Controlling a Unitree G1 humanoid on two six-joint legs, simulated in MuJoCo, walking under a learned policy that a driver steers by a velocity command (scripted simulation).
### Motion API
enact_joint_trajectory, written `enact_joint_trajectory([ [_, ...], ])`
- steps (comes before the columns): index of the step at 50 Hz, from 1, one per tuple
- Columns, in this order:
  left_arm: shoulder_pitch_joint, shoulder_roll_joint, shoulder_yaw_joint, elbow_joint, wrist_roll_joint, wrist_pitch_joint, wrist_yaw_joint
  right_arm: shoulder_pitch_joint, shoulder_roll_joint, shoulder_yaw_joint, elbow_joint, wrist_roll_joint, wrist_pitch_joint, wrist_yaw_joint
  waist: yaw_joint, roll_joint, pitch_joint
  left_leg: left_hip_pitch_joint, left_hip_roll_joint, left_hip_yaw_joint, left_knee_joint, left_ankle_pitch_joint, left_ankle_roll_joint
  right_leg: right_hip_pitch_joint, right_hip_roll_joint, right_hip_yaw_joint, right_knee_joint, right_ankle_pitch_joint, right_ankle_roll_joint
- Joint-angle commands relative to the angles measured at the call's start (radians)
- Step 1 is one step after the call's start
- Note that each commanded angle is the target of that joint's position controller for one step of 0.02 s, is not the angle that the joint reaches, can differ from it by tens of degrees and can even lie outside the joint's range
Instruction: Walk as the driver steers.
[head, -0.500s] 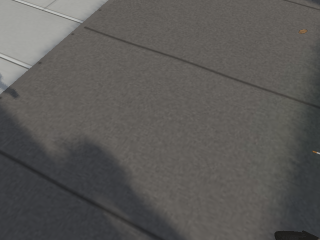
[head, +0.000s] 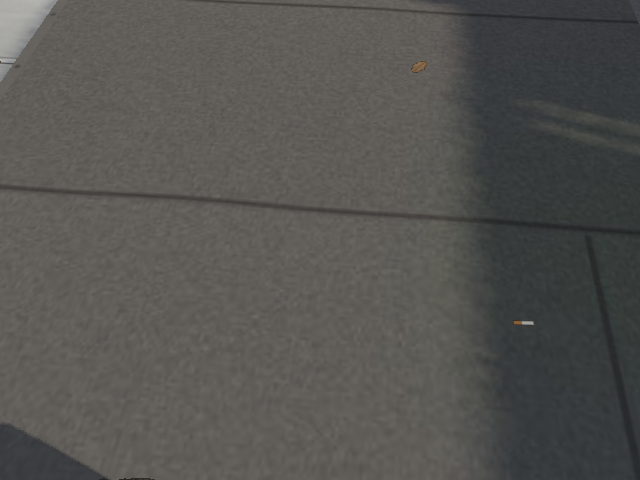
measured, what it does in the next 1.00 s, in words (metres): walks ahead, turning right: right foot, then left foot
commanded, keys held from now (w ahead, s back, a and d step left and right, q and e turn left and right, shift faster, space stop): w+e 0.02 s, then e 0.56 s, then no key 0.42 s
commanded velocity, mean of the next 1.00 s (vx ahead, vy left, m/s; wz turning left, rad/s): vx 0.13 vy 0.00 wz -0.45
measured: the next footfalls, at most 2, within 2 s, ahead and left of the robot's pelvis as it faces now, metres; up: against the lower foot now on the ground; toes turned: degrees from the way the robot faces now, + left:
right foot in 0.02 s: +0.17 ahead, -0.09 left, +0.00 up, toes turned -4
left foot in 0.48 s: +0.34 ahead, +0.07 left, +0.00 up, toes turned -27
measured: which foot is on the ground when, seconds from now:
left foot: down 0.00-0.00, up 0.02-0.46, down 0.48-1.00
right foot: up 0.00-0.00, down 0.02-0.48, up 0.50-0.84, down 0.86-1.00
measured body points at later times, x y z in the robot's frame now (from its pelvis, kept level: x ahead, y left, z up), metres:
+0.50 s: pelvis +0.22 -0.01 +0.01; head +0.25 -0.02 +0.45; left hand +0.42 +0.24 -0.09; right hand +0.33 -0.32 -0.08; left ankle +0.34 +0.07 -0.72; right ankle +0.13 -0.09 -0.72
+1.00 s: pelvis +0.23 -0.04 +0.02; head +0.23 -0.07 +0.47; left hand +0.48 +0.11 -0.08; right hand +0.21 -0.34 -0.11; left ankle +0.32 +0.08 -0.70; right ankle +0.18 -0.14 -0.72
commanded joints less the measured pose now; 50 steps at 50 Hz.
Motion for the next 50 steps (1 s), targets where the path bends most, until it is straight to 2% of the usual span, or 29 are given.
enact_joint_trajectory([
  [1, 0.367, 0.256, 0.109, 0.02, -0.003, 0.003, 0.027, -0.061, -0.189, -0.034, -0.08, -0.003, -0.002, -0.012, 0.239, 0.015, -0.211, -0.291, 0.167, -0.043, 0.608, 0.902, 0.068, 0.582, 0.023, 0.103, -0.086, -0.014, -0.112],
  [2, 0.326, 0.368, 0.121, 0.009, 0.0, -0.004, 0.037, 0.034, -0.022, 0.014, -0.134, -0.042, -0.031, 0.005, 0.097, -0.255, -0.273, -0.749, -0.054, -0.136, 0.972, -0.101, -0.002, 0.895, -0.244, 0.658, -0.155, 0.008, -0.299],
  [3, 0.349, 0.299, 0.097, -0.026, 0.016, -0.017, 0.032, -0.052, -0.093, 0.01, -0.152, -0.002, -0.075, 0.02, 0.162, -0.149, -0.413, -0.854, -0.088, -0.371, 1.097, -0.178, 0.005, 0.954, -0.325, 0.892, -0.295, 0.053, -0.358],
  [4, 0.295, 0.241, 0.08, -0.03, 0.025, -0.03, 0.03, -0.146, -0.135, -0.002, -0.179, 0.031, -0.093, 0.025, 0.167, -0.087, -0.287, -0.91, -0.034, -0.39, 1.079, -0.093, 0.028, 0.864, -0.294, 0.713, -0.288, 0.239, -0.3],
  [5, 0.225, 0.202, 0.07, -0.041, 0.013, -0.036, 0.031, -0.151, -0.132, 0.001, -0.176, 0.018, -0.097, 0.018, 0.12, -0.007, -0.201, -0.873, 0.011, -0.386, 0.992, -0.011, 0.035, 0.712, -0.243, 0.56, -0.268, 0.381, -0.254],
  [6, 0.158, 0.169, 0.061, -0.056, 0.005, -0.033, 0.034, -0.147, -0.142, -0.009, -0.162, -0.01, -0.089, 0.008, 0.08, 0.031, -0.142, -0.814, 0.043, -0.375, 0.915, 0.029, 0.026, 0.57, -0.202, 0.457, -0.271, 0.46, -0.217],
  [7, 0.125, 0.152, 0.053, -0.073, 0.013, -0.029, 0.04, -0.134, -0.156, -0.017, -0.163, -0.021, -0.072, 0.004, 0.049, 0.022, -0.125, -0.738, 0.058, -0.377, 0.876, 0.053, 0.019, 0.465, -0.179, 0.405, -0.289, 0.523, -0.203],
  [11, 0.135, 0.207, 0.068, -0.08, 0.021, -0.021, 0.062, -0.132, -0.095, -0.006, -0.189, -0.033, -0.026, -0.005, 0.018, -0.005, -0.122, -0.669, 0.015, -0.344, 0.662, 0.152, -0.026, 0.32, -0.112, 0.302, -0.296, 0.705, -0.182],
  [15, 0.156, 0.211, 0.07, -0.081, 0.0, 0.017, 0.09, -0.232, -0.081, 0.007, -0.219, -0.028, -0.015, 0.002, 0.055, -0.069, -0.164, -0.618, -0.042, -0.343, 0.417, 0.36, -0.042, 0.316, -0.055, 0.282, -0.245, 0.594, -0.107],
  [19, 0.177, 0.204, 0.067, -0.085, 0.004, 0.044, 0.101, -0.318, -0.1, 0.005, -0.25, -0.02, -0.011, 0.015, 0.088, -0.092, -0.151, -0.616, -0.071, -0.376, 0.277, 0.36, -0.039, 0.368, -0.072, 0.39, -0.186, 0.428, -0.079],
  [22, 0.143, 0.194, 0.062, -0.108, 0.004, 0.049, 0.105, -0.29, -0.13, -0.01, -0.254, -0.022, -0.026, 0.021, 0.061, -0.125, -0.138, -0.561, -0.08, -0.397, 0.151, 0.316, -0.007, 0.408, -0.071, 0.498, -0.118, 0.325, -0.061],
  [23, 0.114, 0.188, 0.058, -0.12, 0.002, 0.048, 0.105, -0.253, -0.133, -0.014, -0.247, -0.023, -0.035, 0.021, 0.028, -0.127, -0.138, -0.482, -0.071, -0.387, 0.05, 0.414, 0.015, 0.395, -0.041, 0.501, -0.074, 0.278, -0.037],
  [24, 0.113, 0.155, 0.047, -0.139, 0.012, 0.044, 0.104, -0.21, -0.171, -0.023, -0.246, -0.037, -0.041, 0.015, 0.018, -0.081, -0.184, -0.322, 0.033, -0.45, 0.024, 0.603, 0.062, 0.329, 0.01, 0.469, 0.032, 0.169, 0.003],
  [25, 0.183, 0.097, 0.031, -0.151, 0.031, 0.038, 0.103, -0.186, -0.23, -0.032, -0.257, -0.058, -0.034, 0.002, 0.06, 0.126, -0.251, -0.102, 0.247, -0.638, 0.069, 1.022, 0.172, 0.154, 0.13, 0.339, 0.251, -0.267, 0.062],
  [26, 0.277, 0.138, 0.036, -0.155, 0.013, 0.04, 0.099, -0.13, -0.214, -0.033, -0.23, -0.066, -0.014, 0.003, 0.09, 0.348, -0.321, -0.002, 0.429, -0.92, 0.035, 1.037, 0.357, -0.019, 0.182, 0.254, 0.451, -0.635, 0.115],
  [27, 0.304, 0.231, 0.061, -0.118, 0.012, 0.045, 0.095, -0.162, -0.155, -0.019, -0.257, -0.038, -0.008, 0.006, 0.079, 0.224, -0.28, -0.047, 0.403, -0.882, 0.032, 0.906, 0.358, -0.055, 0.114, 0.266, 0.598, -0.577, 0.151],
  [28, 0.243, 0.254, 0.073, -0.111, 0.005, 0.06, 0.096, -0.185, -0.113, -0.008, -0.268, -0.035, 0.001, 0.002, 0.062, 0.146, -0.224, -0.1, 0.329, -0.734, 0.045, 0.81, 0.307, -0.08, 0.088, 0.235, 0.663, -0.497, 0.174],
  [29, 0.219, 0.237, 0.073, -0.107, 0.001, 0.077, 0.099, -0.218, -0.102, -0.002, -0.276, -0.032, 0.012, 0.001, 0.066, 0.103, -0.179, -0.171, 0.27, -0.639, 0.026, 0.715, 0.273, -0.08, 0.07, 0.215, 0.671, -0.444, 0.189],
  [31, 0.187, 0.18, 0.057, -0.126, 0.003, 0.093, 0.098, -0.247, -0.123, -0.003, -0.272, -0.036, 0.029, -0.003, 0.072, 0.12, -0.12, -0.301, 0.201, -0.539, -0.026, 0.599, 0.256, -0.022, 0.054, 0.174, 0.609, -0.366, 0.196],
  [33, 0.185, 0.129, 0.04, -0.135, 0.004, 0.089, 0.096, -0.248, -0.13, -0.007, -0.265, -0.04, 0.038, -0.003, 0.07, 0.16, -0.128, -0.32, 0.17, -0.469, -0.045, 0.606, 0.262, 0.039, 0.059, 0.128, 0.484, -0.353, 0.195],
  [38, 0.145, 0.124, 0.023, -0.144, 0.018, 0.077, 0.083, -0.226, -0.164, -0.016, -0.242, -0.02, 0.047, 0.003, 0.036, 0.204, -0.183, -0.286, 0.211, -0.455, -0.032, 0.582, 0.285, 0.191, 0.031, 0.093, 0.171, -0.287, 0.167],
  [41, 0.195, 0.122, 0.025, -0.113, 0.021, 0.074, 0.068, -0.23, -0.163, -0.008, -0.226, -0.001, 0.055, 0.008, 0.07, 0.191, -0.158, -0.346, 0.191, -0.438, 0.005, 0.423, 0.243, 0.338, 0.055, 0.046, -0.106, -0.116, 0.118],
  [42, 0.2, 0.13, 0.026, -0.109, 0.028, 0.074, 0.065, -0.193, -0.143, -0.001, -0.206, 0.004, 0.055, 0.01, 0.072, 0.175, -0.143, -0.399, 0.166, -0.421, 0.025, 0.341, 0.192, 0.411, 0.056, 0.057, -0.201, -0.067, 0.09],
  [43, 0.203, 0.171, 0.03, -0.121, 0.041, 0.074, 0.07, -0.159, -0.103, 0.013, -0.196, -0.009, 0.049, 0.017, 0.057, 0.072, -0.146, -0.485, 0.115, -0.371, 0.113, 0.217, 0.106, 0.493, -0.055, 0.204, -0.259, -0.006, 0.043],
  [44, 0.144, 0.234, 0.037, -0.141, 0.049, 0.077, 0.079, -0.134, -0.038, 0.032, -0.215, -0.045, 0.038, 0.026, -0.009, -0.186, -0.133, -0.568, -0.002, -0.243, 0.231, 0.035, 0.015, 0.458, -0.235, 0.397, -0.278, 0.094, -0.058],
  [45, 0.126, 0.19, 0.026, -0.146, 0.069, 0.064, 0.072, -0.221, -0.089, 0.021, -0.228, -0.04, 0.036, 0.016, 0.062, -0.206, -0.105, -0.512, 0.0, -0.3, 0.298, -0.044, -0.003, 0.298, -0.28, 0.448, -0.342, -0.018, -0.139],
  [46, 0.085, 0.155, 0.014, -0.143, 0.075, 0.046, 0.069, -0.232, -0.116, 0.011, -0.222, -0.026, 0.039, 0.012, 0.047, -0.17, -0.063, -0.49, 0.011, -0.321, 0.335, -0.008, -0.004, 0.27, -0.234, 0.409, -0.35, -0.079, -0.119],
  [48, 0.054, 0.133, 0.006, -0.127, 0.056, 0.021, 0.071, -0.202, -0.105, 0.009, -0.186, -0.031, 0.048, 0.005, 0.037, -0.174, -0.05, -0.484, 0.009, -0.324, 0.327, 0.049, -0.015, 0.297, -0.17, 0.331, -0.316, -0.007, -0.064],
  [50, 0.057, 0.12, -0.001, -0.109, 0.047, 0.013, 0.072, -0.172, -0.09, 0.014, -0.17, -0.032, 0.049, 0.007, 0.025, -0.145, -0.069, -0.435, 0.012, -0.327, 0.299, 0.076, -0.03, 0.324, -0.155, 0.295, -0.262, 0.218, -0.061],
])
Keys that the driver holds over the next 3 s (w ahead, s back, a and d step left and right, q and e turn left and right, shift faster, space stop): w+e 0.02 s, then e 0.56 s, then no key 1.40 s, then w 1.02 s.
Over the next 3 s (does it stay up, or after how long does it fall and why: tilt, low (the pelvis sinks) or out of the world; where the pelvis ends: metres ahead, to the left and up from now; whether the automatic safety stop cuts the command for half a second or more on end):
stays up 0.61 -0.24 0.03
